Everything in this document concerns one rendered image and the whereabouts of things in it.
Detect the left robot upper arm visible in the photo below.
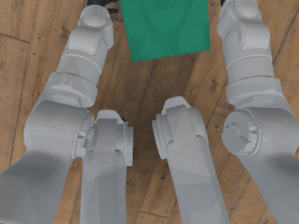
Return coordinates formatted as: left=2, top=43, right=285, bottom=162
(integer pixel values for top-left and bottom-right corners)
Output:
left=0, top=100, right=94, bottom=224

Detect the robot right shin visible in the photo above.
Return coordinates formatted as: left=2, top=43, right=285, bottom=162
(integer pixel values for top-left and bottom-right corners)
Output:
left=161, top=96, right=209, bottom=144

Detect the robot left forearm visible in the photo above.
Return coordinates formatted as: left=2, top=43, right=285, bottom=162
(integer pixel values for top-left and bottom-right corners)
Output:
left=23, top=5, right=114, bottom=145

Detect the left robot hand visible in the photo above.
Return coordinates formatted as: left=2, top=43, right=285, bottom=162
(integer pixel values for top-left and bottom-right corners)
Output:
left=87, top=0, right=119, bottom=14

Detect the robot right forearm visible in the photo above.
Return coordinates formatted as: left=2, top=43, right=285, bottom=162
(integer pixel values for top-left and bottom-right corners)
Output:
left=216, top=0, right=294, bottom=116

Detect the right robot thigh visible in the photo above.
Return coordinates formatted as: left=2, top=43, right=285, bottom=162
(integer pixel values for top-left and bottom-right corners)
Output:
left=151, top=105, right=231, bottom=224

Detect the carton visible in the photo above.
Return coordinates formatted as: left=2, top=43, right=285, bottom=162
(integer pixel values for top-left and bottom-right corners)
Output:
left=120, top=0, right=210, bottom=63

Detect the right robot upper arm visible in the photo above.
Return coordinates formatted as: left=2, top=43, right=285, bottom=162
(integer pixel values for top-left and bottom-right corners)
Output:
left=221, top=106, right=299, bottom=224

